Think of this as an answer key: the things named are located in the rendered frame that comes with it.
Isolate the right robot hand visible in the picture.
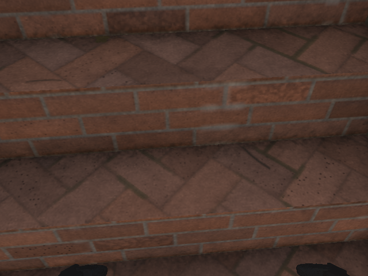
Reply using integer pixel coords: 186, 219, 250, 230
296, 263, 350, 276

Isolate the left robot hand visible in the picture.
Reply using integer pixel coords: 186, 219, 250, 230
58, 264, 108, 276

